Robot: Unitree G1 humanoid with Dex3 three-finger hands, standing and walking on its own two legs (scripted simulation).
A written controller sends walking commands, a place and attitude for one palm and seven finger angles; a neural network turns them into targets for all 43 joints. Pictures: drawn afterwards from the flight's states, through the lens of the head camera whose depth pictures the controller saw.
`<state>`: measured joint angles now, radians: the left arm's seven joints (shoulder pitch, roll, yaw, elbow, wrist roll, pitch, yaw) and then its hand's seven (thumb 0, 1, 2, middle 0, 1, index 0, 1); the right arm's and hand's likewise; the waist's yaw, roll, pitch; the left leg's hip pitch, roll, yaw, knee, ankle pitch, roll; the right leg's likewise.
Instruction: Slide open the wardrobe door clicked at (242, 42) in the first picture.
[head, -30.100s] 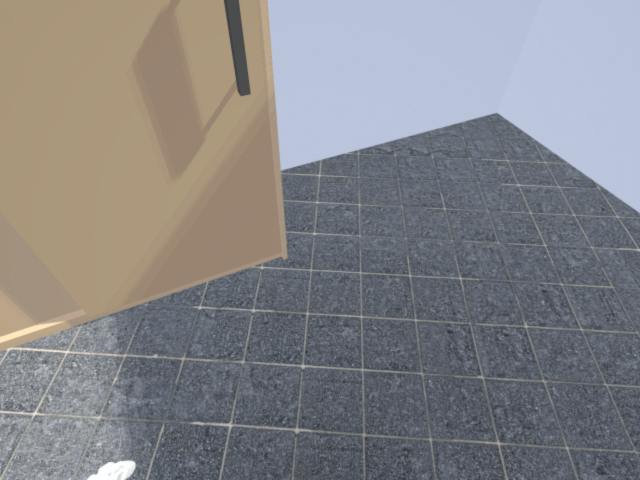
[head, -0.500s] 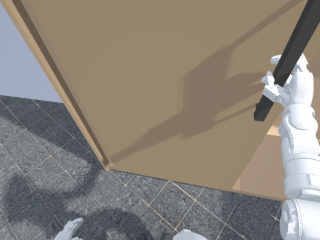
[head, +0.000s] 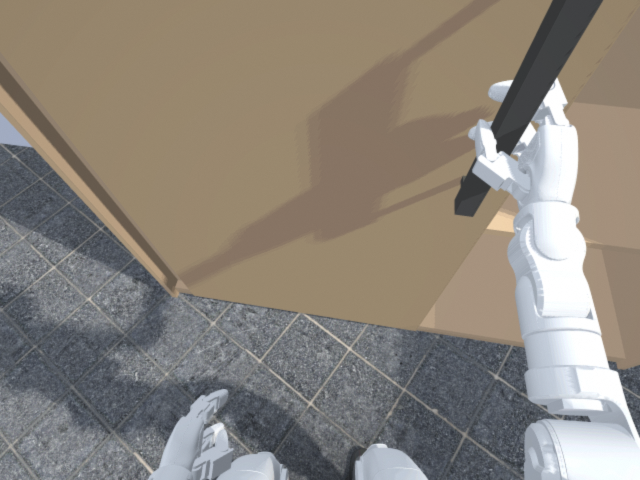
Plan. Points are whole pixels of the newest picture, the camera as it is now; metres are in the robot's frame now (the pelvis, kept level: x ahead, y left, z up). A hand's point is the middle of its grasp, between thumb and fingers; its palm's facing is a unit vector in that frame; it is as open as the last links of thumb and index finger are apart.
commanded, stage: loosen the grip on the handle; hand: right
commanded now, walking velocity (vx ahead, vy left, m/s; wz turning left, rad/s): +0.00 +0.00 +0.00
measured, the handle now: (510, 107) +0.48 -0.20 +0.16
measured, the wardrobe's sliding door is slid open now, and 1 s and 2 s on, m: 0.62 0.61 0.61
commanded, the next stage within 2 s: slip the hand off the handle in 0.68 s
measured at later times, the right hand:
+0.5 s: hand (496, 155) +0.43 -0.18 +0.14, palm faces +0.22 +0.97 -0.12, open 13.3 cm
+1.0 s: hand (505, 154) +0.43 -0.19 +0.14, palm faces +0.18 +0.98 -0.08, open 14.6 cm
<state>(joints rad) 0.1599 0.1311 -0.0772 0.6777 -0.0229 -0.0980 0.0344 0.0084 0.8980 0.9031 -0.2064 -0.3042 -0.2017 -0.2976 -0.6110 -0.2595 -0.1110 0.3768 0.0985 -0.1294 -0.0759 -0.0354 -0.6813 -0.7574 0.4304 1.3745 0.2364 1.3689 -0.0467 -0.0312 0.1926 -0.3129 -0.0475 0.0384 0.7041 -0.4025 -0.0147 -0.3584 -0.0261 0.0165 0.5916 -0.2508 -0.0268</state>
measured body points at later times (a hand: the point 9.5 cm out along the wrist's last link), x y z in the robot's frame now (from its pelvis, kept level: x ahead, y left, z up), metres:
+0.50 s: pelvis -0.04 +0.05 -0.02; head +0.00 +0.04 +0.43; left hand -0.02 +0.36 -0.12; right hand +0.41 -0.23 +0.15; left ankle -0.04 +0.13 -0.73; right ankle +0.03 -0.10 -0.73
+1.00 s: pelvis -0.02 -0.01 -0.02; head +0.00 -0.02 +0.43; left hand +0.04 +0.25 -0.12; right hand +0.41 -0.24 +0.15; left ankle -0.04 +0.13 -0.73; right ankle +0.04 -0.10 -0.73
